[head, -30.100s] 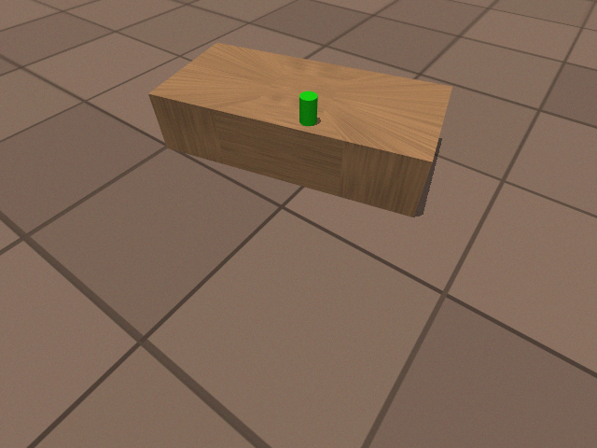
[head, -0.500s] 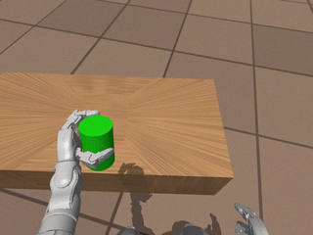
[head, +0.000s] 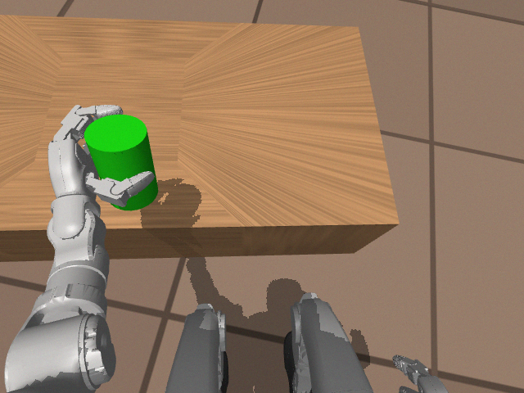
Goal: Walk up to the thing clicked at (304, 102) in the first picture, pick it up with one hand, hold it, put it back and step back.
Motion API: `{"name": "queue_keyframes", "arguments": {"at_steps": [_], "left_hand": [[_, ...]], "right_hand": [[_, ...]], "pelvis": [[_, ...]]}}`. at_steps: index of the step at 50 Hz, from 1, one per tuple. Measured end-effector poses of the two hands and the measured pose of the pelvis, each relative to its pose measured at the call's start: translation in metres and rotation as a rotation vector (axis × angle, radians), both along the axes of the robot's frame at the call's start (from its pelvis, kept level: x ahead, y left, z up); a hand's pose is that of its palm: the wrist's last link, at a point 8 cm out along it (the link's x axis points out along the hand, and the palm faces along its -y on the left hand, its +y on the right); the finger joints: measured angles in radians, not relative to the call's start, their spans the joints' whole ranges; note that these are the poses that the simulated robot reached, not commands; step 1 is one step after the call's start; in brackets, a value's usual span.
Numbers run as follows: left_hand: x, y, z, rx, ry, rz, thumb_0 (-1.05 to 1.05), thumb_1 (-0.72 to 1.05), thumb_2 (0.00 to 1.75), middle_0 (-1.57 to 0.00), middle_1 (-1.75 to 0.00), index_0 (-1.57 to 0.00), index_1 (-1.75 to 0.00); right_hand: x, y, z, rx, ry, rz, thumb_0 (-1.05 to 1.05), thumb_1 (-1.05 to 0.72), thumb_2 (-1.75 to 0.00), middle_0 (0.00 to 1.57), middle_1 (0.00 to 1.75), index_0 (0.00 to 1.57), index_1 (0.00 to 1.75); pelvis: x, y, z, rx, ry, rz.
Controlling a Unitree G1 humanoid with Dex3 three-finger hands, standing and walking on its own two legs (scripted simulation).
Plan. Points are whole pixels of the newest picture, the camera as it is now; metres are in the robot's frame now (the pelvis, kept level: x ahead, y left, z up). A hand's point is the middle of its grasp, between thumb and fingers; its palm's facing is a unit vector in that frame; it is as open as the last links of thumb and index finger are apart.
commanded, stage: crouch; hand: left
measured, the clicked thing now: (125, 165) +0.45 +0.20 -0.01
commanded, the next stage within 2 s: lower in 0.66 s
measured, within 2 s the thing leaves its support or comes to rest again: neither
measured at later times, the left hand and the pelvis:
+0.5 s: hand (130, 162) +0.48 +0.21 -0.06, palm faces +0.18 -0.98 -0.01, open 11.7 cm; pelvis -0.03 +0.00 -0.06, yaw -1 degrees
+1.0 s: hand (138, 169) +0.50 +0.21 -0.12, palm faces +0.19 -0.98 -0.01, open 11.7 cm; pelvis -0.03 +0.00 -0.11, yaw -2 degrees
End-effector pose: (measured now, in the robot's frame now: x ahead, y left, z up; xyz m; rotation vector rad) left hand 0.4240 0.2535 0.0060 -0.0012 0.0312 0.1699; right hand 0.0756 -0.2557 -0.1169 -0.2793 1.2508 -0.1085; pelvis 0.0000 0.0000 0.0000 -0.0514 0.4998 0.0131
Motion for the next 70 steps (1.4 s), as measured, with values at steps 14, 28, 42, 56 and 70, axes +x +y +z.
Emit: {"name": "queue_keyframes", "arguments": {"at_steps": [14,28,42,56,70], "left_hand": [[0.018,0.004,-0.040,0.010,-0.018,0.015,0.04,-0.55,1.06,-0.76,-1.05,-0.61,-0.93],[0.032,0.004,-0.071,0.010,0.005,0.009,0.04,-0.55,1.06,-0.76,-1.05,-0.61,-0.94],[0.041,0.007,-0.094,0.013,0.014,0.013,0.04,-0.55,1.06,-0.76,-1.05,-0.61,-0.94],[0.041,0.008,-0.148,0.014,0.018,0.002,0.04,-0.55,1.07,-0.75,-1.06,-0.60,-0.94],[0.045,0.007,-0.167,0.015,0.001,0.022,0.04,-0.55,1.07,-0.75,-1.06,-0.61,-0.94]], "right_hand": [[-0.035,-0.002,-0.027,-0.041,0.067,-0.018,0.01,-0.93,-0.91,0.21,0.30,0.20,0.30],[-0.056,-0.003,-0.055,-0.048,0.114,-0.027,0.01,-0.93,-0.91,0.21,0.30,0.20,0.30],[-0.058,-0.007,-0.079,-0.050,0.128,-0.025,0.01,-0.94,-0.91,0.21,0.30,0.20,0.30],[-0.059,-0.014,-0.110,-0.075,0.155,0.019,0.01,-0.94,-0.91,0.21,0.30,0.20,0.30],[-0.075,-0.009,-0.148,-0.055,0.160,0.005,0.01,-0.94,-0.91,0.21,0.30,0.20,0.30]], "pelvis": [[-0.019,0.003,-0.037,-0.019,0.055,-0.004],[-0.026,0.003,-0.066,-0.024,0.095,-0.005],[-0.029,-0.002,-0.087,-0.020,0.122,-0.010],[-0.032,-0.002,-0.124,-0.028,0.151,-0.013],[-0.044,-0.002,-0.158,-0.025,0.135,-0.014]]}}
